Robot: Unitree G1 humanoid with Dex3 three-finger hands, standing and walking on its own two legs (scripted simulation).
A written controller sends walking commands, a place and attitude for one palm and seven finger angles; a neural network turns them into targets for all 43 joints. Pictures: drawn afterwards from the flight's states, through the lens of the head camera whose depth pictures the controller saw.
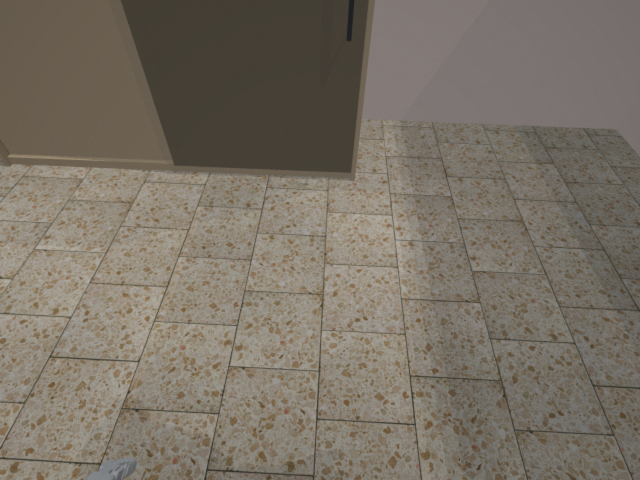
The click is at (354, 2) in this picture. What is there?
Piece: wardrobe's sliding door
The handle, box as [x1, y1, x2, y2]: [347, 0, 353, 40]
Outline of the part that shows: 353,0 349,0 347,40 350,40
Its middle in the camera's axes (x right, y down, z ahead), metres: +0.10 -0.84 +1.26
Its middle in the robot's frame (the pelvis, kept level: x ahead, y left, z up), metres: +1.52 -0.02 +0.09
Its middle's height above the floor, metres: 0.86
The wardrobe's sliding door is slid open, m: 0.00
